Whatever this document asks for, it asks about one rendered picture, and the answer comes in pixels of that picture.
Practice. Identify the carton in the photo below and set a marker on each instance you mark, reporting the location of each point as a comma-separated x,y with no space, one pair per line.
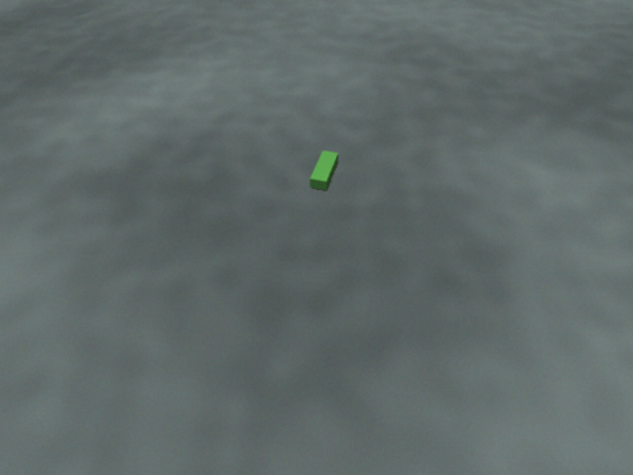
324,170

